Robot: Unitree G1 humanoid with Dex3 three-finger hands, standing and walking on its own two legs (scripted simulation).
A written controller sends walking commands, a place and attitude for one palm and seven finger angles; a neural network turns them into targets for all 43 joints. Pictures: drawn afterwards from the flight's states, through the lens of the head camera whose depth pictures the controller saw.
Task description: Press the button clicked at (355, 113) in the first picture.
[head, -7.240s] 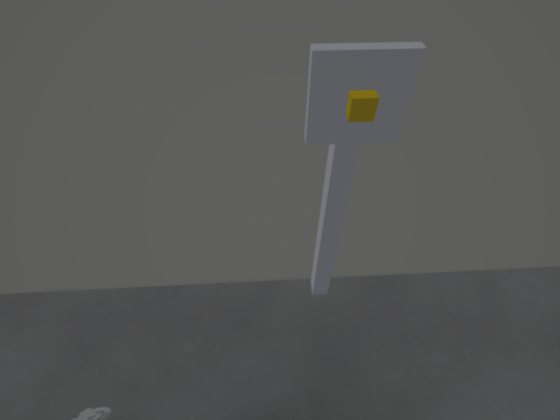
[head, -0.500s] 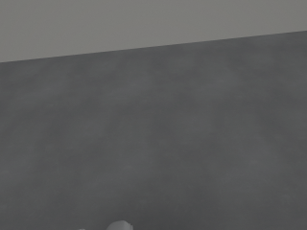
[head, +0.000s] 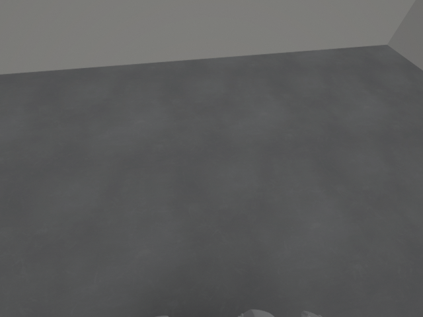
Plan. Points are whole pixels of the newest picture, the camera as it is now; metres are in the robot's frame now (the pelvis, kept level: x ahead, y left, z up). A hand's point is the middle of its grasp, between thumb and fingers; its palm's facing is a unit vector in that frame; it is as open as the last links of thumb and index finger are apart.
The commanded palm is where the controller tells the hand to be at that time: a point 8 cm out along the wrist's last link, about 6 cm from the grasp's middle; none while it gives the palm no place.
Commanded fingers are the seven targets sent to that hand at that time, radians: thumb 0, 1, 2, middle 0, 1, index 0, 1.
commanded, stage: turn to face it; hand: left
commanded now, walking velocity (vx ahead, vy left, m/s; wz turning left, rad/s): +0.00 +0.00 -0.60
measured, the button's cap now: out of the picture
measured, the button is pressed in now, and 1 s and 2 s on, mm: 0 0 0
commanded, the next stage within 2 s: none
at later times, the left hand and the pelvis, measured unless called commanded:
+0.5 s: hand (168, 274) +0.22 +0.11 -0.15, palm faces -0.28 -0.92 -0.26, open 7.4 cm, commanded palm none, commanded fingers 0.00 0.90 0.90 -0.20 -0.30 -0.20 -0.30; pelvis +0.04 -0.04 +0.00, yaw -17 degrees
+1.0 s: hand (149, 267) +0.24 +0.16 -0.17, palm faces -0.49 -0.85 -0.18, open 7.4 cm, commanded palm none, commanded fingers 0.00 0.90 0.90 -0.20 -0.30 -0.20 -0.30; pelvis +0.07 +0.02 +0.01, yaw -35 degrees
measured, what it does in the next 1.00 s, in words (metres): steps on the spot, turning right: right foot, then left foot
